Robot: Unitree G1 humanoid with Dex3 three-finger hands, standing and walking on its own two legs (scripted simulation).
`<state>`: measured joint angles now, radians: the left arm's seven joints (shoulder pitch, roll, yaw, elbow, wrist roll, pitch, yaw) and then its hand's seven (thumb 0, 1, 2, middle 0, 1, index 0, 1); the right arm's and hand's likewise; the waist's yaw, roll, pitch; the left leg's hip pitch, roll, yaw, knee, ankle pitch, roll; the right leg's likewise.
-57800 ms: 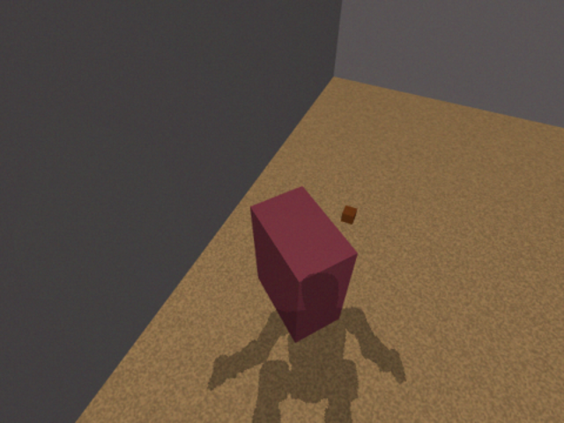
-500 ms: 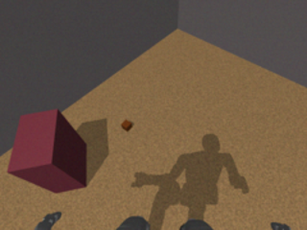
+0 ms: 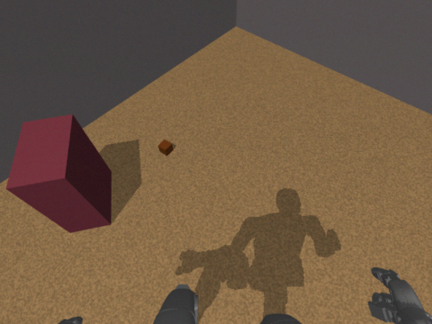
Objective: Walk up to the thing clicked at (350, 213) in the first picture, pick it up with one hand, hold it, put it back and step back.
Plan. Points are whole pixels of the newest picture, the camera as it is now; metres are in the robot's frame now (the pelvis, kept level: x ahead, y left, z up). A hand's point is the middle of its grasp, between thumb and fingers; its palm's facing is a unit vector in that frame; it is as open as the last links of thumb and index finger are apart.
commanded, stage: step back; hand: left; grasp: from above
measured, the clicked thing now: (165, 147) +1.01 +0.31 -0.72
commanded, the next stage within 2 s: stand in 1.16 s
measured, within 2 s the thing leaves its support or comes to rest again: neither
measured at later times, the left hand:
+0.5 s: hand out of the picture -0.02 +0.28 -0.12, palm faces +0.08 -0.92 -0.38, open 7.4 cm
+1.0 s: hand out of the picture +0.02 +0.29 -0.14, palm faces +0.12 -0.92 -0.37, open 7.4 cm
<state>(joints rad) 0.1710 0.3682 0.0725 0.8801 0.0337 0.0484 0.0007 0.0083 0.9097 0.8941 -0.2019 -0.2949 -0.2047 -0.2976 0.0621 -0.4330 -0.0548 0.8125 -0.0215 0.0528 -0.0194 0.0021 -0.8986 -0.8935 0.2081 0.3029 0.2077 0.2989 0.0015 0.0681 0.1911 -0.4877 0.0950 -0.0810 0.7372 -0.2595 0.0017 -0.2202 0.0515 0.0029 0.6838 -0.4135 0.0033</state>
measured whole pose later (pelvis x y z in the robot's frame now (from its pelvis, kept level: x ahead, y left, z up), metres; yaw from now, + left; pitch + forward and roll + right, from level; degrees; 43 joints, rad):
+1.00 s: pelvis -0.02 +0.01 +0.01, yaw +6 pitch -2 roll +0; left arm 0.17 0.38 0.05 1.00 0.01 0.00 0.00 0.01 0.91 0.89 -0.20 -0.30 -0.21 -0.30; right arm 0.15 -0.35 -0.04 1.02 -0.03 0.00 0.00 0.00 -0.90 -0.89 0.21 0.30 0.20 0.30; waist 0.03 -0.01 0.10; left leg -0.32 0.02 0.00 0.62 -0.26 -0.01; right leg -0.25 -0.05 -0.03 0.65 -0.38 0.00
